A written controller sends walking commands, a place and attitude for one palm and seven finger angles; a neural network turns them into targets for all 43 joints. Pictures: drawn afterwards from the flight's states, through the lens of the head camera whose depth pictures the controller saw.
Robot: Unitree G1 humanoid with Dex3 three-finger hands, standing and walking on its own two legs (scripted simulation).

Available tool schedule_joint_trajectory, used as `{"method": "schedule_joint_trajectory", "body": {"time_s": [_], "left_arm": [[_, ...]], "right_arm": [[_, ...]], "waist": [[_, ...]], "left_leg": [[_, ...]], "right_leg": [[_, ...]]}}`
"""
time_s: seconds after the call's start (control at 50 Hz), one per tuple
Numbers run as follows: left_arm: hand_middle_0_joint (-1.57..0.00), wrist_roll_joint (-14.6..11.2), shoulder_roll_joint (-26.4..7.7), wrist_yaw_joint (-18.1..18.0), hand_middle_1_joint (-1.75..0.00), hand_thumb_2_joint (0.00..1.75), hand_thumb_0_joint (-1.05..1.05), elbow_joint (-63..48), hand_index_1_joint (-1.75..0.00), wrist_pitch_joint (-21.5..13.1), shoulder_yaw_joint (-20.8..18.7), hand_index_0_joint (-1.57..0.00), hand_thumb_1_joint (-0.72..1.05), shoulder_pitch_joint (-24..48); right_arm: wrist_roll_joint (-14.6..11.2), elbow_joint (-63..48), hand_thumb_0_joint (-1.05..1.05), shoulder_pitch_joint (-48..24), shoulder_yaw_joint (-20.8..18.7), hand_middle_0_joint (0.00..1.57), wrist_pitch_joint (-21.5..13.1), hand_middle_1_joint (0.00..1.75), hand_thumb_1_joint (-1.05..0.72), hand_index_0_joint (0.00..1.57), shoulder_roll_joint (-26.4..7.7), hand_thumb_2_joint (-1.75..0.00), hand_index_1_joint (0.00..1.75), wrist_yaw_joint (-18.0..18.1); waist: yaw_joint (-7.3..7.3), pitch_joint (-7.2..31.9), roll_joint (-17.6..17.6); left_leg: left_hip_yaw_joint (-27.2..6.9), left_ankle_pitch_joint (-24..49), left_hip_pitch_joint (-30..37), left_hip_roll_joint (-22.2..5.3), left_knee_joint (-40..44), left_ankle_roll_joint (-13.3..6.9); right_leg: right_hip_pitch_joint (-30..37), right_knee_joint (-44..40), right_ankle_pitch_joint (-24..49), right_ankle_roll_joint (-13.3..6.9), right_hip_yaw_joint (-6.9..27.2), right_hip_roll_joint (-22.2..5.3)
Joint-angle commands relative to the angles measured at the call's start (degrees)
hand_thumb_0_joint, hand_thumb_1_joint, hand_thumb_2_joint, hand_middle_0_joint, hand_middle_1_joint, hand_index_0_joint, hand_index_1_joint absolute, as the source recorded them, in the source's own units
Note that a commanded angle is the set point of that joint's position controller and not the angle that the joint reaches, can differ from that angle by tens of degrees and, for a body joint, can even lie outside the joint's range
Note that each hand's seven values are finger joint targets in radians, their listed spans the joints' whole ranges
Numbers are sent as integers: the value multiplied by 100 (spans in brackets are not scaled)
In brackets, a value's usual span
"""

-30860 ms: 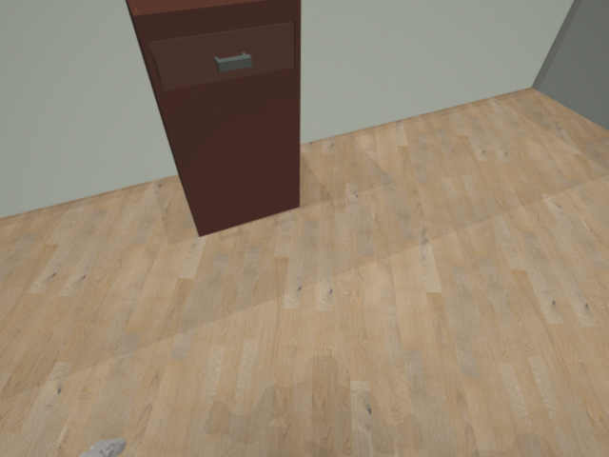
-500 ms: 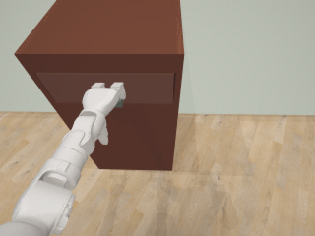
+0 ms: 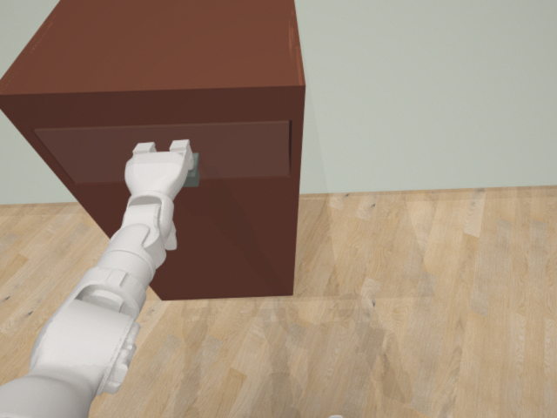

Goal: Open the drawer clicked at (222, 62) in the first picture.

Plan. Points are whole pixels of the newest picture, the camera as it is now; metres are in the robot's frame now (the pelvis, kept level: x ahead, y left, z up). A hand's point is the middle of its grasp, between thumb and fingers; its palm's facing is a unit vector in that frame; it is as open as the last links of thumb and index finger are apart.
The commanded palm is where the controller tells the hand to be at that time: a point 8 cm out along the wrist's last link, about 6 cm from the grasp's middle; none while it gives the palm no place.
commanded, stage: lower the fingers behind the handle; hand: left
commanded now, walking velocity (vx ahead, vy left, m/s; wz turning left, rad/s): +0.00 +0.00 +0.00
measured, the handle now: (170, 167) +0.54 +0.19 +0.01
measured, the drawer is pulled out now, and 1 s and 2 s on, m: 0.00 0.00 0.00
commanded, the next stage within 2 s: lift the fingers back up to retry in 0.60 s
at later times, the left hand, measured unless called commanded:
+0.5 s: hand (169, 195) +0.46 +0.17 +0.02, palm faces +0.00 +0.02 -1.00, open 13.7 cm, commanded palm +0.44 +0.17 +0.04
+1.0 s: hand (167, 198) +0.46 +0.18 +0.03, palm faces -0.02 -0.03 -1.00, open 14.0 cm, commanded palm +0.43 +0.17 +0.09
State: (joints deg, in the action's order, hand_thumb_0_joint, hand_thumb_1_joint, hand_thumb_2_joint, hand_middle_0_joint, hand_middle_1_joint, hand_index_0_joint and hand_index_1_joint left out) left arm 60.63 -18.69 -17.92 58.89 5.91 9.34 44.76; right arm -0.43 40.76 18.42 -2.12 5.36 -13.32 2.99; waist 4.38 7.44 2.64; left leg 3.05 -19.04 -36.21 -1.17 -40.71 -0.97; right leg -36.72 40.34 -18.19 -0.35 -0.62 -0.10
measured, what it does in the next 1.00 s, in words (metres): stands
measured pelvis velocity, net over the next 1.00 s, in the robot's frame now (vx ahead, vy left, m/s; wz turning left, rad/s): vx -0.01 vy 0.01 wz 0.00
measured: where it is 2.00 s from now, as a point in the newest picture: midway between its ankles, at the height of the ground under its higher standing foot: outside the picture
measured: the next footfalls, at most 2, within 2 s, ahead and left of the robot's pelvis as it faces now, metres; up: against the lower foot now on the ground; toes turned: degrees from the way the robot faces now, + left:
none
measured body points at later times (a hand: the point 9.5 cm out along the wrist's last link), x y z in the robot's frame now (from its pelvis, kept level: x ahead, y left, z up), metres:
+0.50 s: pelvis -0.02 +0.00 -0.01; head +0.07 +0.00 +0.43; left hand +0.46 +0.17 +0.08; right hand +0.04 -0.26 -0.15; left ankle +0.00 +0.11 -0.71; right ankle +0.01 -0.12 -0.71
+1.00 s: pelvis -0.01 +0.01 -0.01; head +0.07 +0.00 +0.44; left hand +0.45 +0.18 +0.08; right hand +0.03 -0.26 -0.14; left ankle +0.00 +0.11 -0.71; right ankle +0.01 -0.12 -0.71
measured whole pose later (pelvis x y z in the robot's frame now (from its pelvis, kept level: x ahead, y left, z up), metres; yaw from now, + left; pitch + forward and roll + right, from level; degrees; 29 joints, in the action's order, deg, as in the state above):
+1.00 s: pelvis -0.01 +0.01 -0.01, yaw +0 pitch +16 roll -1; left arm 60.1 -18.8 -19.2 55.3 4.3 9.6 44.5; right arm -0.6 40.4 19.4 -2.8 4.3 -13.6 2.4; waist 4.0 7.1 3.0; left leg 2.6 -20.1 -40.0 -1.0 -44.4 -1.6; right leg -39.8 42.9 -18.8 0.2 -0.9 -0.3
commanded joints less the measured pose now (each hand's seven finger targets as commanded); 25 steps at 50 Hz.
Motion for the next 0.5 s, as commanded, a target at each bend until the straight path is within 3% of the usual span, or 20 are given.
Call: {"method": "schedule_joint_trajectory", "body": {"time_s": [0.0,0.04,0.06,0.08,0.1,0.16,0.24,0.26,0.36,0.38,0.4,0.42,0.44,0.46,0.48], "left_arm": [[-30,-5,-390,153,-120,30,0,-624,-120,-556,49,-30,-50,1236],[-30,20,-373,75,-120,30,0,-698,-120,-653,45,-30,-50,1252],[-30,34,-470,15,-120,30,0,-675,-120,-645,-38,-30,-50,1288],[-30,62,-218,-37,-120,30,0,-690,-120,-634,181,-30,-50,1384],[-30,82,-365,-118,-120,30,0,-727,-120,-609,32,-30,-50,1440],[-30,180,-405,-317,-120,30,0,-533,-120,-384,70,-30,-50,1655],[-30,246,-441,-453,-120,30,0,-483,-120,-9,127,-30,-50,2027],[-30,205,-302,-444,-120,30,0,-473,-120,91,256,-30,-50,2141],[-30,76,-559,-251,-120,30,0,-113,-120,409,143,-30,-50,2195],[-30,90,-706,-193,-120,30,0,-57,-120,413,47,-30,-50,2156],[-30,52,-553,-118,-120,30,0,-40,-120,409,186,-30,-50,2114],[-30,42,-678,-61,-120,30,0,-55,-120,377,77,-30,-50,2163],[-30,44,-571,8,-120,30,0,30,-120,359,188,-30,-50,2083],[-30,-7,-401,64,-120,30,0,-11,-120,292,295,-30,-50,2060],[-30,-6,-550,114,-120,30,0,-2,-120,226,157,-30,-50,1946]], "right_arm": [[24,-539,0,376,-340,20,-214,30,-90,20,-858,-90,30,46],[43,-541,0,459,-368,20,-253,30,-90,20,-848,-90,30,3],[20,-511,0,495,-385,20,-243,30,-90,20,-864,-90,30,-16],[38,-505,0,508,-388,20,-275,30,-90,20,-843,-90,30,-34],[22,-470,0,553,-423,20,-286,30,-90,20,-853,-90,30,-61],[19,-403,0,608,-421,20,-283,30,-90,20,-882,-90,30,-106],[31,-364,0,626,-418,20,-249,30,-90,20,-884,-90,30,-128],[26,-372,0,597,-406,20,-230,30,-90,20,-872,-90,30,-138],[23,-409,0,514,-305,20,-140,30,-90,20,-913,-90,30,-57],[18,-428,0,508,-289,20,-122,30,-90,20,-925,-90,30,-32],[26,-483,0,468,-260,20,-119,30,-90,20,-906,-90,30,-21],[22,-490,0,458,-260,20,-110,30,-90,20,-927,-90,30,-5],[14,-523,0,475,-248,20,-102,30,-90,20,-911,-90,30,2],[24,-538,0,480,-241,20,-121,30,-90,20,-905,-90,30,14],[10,-560,0,477,-246,20,-124,30,-90,20,-914,-90,30,22]], "waist": [[85,1179,-706],[61,1302,-569],[104,1247,-662],[138,1303,-623],[149,1334,-589],[206,1317,-515],[243,1607,-285],[299,1646,-271],[327,1566,-508],[305,1526,-552],[299,1487,-496],[305,1490,-539],[333,1340,-458],[355,1314,-656],[318,1279,-653]], "left_leg": [[-48,854,632,239,228,-162],[-49,927,590,258,117,-156],[-69,882,513,242,70,-153],[-61,862,496,257,22,-145],[-71,843,487,235,-18,-146],[-102,694,320,252,-106,-138],[-120,817,431,258,-151,-127],[-114,759,472,259,-142,-129],[-119,501,283,282,-67,-158],[-134,484,221,280,-63,-160],[-109,442,219,293,-44,-163],[-136,399,190,293,-44,-166],[-132,313,188,276,-32,-164],[-141,277,196,262,-22,-173],[-150,255,170,248,-30,-171]], "right_leg": [[487,-456,920,-167,-102,263],[406,-350,948,-177,-108,273],[311,-306,929,-181,-109,275],[228,-284,884,-167,-123,280],[139,-248,847,-180,-116,281],[-91,-181,655,-188,-128,296],[-108,-117,675,-194,-156,308],[-121,-138,635,-181,-158,313],[58,-216,494,-128,-153,297],[80,-195,484,-135,-151,294],[103,-224,462,-126,-152,293],[121,-233,421,-134,-158,289],[-15,-221,320,-135,-166,288],[-15,-250,288,-112,-179,293],[-48,-223,256,-123,-176,290]]}}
